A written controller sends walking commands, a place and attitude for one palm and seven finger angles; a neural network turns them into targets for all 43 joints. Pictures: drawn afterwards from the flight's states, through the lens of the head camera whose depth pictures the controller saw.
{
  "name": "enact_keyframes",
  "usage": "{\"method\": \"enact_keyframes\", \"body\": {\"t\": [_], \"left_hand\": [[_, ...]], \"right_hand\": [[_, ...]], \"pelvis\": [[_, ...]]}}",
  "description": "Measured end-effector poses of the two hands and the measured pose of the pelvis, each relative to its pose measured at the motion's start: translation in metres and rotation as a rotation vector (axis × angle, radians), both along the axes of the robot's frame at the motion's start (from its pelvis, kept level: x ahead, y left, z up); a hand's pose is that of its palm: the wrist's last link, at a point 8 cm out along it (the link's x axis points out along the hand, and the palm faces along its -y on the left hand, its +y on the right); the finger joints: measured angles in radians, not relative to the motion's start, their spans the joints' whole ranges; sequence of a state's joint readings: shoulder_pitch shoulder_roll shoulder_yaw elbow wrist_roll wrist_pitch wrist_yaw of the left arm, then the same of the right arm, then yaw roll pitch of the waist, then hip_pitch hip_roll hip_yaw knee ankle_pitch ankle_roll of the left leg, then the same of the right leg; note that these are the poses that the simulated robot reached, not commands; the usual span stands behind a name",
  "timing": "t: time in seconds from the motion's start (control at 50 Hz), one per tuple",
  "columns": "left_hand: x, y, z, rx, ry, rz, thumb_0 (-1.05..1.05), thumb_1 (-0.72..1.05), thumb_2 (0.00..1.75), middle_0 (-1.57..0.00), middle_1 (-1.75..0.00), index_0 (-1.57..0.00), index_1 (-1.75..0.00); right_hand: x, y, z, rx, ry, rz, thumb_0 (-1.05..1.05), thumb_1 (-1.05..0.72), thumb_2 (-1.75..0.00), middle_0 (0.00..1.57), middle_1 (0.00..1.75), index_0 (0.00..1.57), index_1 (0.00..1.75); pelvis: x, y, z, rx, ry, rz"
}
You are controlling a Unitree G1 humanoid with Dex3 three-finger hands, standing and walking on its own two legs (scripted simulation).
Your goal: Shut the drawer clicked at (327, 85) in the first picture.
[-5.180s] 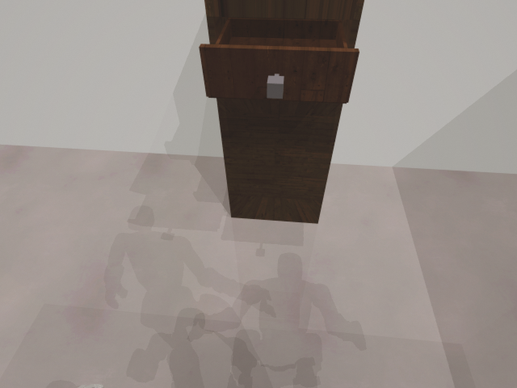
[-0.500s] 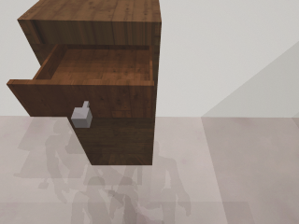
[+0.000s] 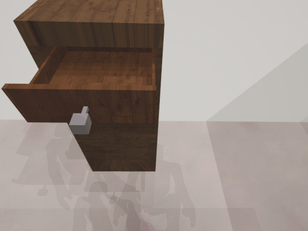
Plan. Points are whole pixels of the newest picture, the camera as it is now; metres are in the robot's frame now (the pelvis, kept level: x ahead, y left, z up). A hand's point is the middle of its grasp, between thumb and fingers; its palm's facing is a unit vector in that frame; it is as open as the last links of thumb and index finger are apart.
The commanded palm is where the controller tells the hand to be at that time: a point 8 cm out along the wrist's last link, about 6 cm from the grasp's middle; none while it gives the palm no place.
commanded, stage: raise the hand and make a fist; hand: left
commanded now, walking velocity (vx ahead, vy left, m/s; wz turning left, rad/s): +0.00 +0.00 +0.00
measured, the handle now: (82, 118) +0.37 +0.22 +0.09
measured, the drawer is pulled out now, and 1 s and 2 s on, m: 0.20 0.20 0.20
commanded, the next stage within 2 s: bring the fist close to the handle in 1.96 s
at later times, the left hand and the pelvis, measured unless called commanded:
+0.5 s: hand out of the picture +0.13 +0.15 -0.01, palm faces +0.08 -1.00 +0.03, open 5.9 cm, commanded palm +0.12 +0.21 +0.01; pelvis -0.05 -0.01 -0.06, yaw +2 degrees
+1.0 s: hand (73, 202) +0.16 +0.18 +0.08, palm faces +0.04 -1.00 -0.03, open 3.5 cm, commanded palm +0.12 +0.22 +0.10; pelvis -0.04 +0.01 -0.03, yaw +2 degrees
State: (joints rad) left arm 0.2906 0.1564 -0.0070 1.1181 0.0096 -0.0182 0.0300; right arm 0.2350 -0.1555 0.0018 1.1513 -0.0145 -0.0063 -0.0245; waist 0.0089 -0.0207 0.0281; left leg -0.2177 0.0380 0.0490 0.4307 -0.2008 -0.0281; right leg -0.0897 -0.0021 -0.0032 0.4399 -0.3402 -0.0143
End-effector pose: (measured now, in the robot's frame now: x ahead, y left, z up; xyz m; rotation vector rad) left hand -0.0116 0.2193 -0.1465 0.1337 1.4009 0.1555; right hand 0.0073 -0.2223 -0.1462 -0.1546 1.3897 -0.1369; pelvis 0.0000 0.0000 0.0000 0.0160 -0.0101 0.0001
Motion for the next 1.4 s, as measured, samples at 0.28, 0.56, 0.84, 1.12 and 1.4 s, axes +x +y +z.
{"method": "enact_keyframes", "body": {"t": [0.28, 0.56, 0.84, 1.12, 1.4], "left_hand": [[0.155, 0.010, 0.160, 0.065, -1.204, 0.000, 0.02, 0.95, 0.90, -0.27, -0.38, -0.27, -0.38], [0.106, -0.002, 0.143, -0.022, -1.354, -0.041, 0.01, 0.90, 0.90, -0.54, -0.66, -0.53, -0.66], [0.158, 0.003, 0.199, -0.092, -1.375, -0.152, 0.01, 0.89, 0.90, -0.81, -0.96, -0.81, -0.96], [0.146, 0.004, 0.246, -0.076, -1.476, -0.164, 0.01, 0.90, 0.90, -1.09, -1.26, -1.09, -1.26], [0.159, 0.005, 0.302, -0.048, -1.532, -0.191, 0.01, 0.89, 0.90, -1.35, -1.53, -1.34, -1.53]], "right_hand": [[0.101, -0.022, 0.029, -0.067, -0.655, 0.062, 0.01, -0.91, -0.90, 0.20, 0.30, 0.20, 0.30], [0.174, -0.001, 0.061, -0.051, -0.954, 0.232, 0.01, -0.90, -0.90, 0.20, 0.30, 0.19, 0.30], [0.095, 0.013, 0.028, 0.012, -0.724, 0.134, 0.01, -0.90, -0.90, 0.21, 0.30, 0.20, 0.30], [0.132, 0.012, 0.063, -0.035, -0.858, 0.202, 0.01, -0.90, -0.90, 0.20, 0.30, 0.20, 0.30], [0.177, 0.066, 0.092, 0.100, -0.965, 0.309, 0.01, -0.90, -0.90, 0.21, 0.30, 0.20, 0.30]], "pelvis": [[-0.023, 0.002, -0.022, -0.002, 0.077, 0.045], [-0.050, -0.010, -0.063, -0.031, 0.118, 0.056], [-0.047, -0.002, -0.039, -0.035, 0.075, 0.040], [-0.037, 0.014, -0.028, -0.035, 0.035, 0.051], [-0.035, 0.013, -0.016, -0.028, -0.027, 0.060]]}}
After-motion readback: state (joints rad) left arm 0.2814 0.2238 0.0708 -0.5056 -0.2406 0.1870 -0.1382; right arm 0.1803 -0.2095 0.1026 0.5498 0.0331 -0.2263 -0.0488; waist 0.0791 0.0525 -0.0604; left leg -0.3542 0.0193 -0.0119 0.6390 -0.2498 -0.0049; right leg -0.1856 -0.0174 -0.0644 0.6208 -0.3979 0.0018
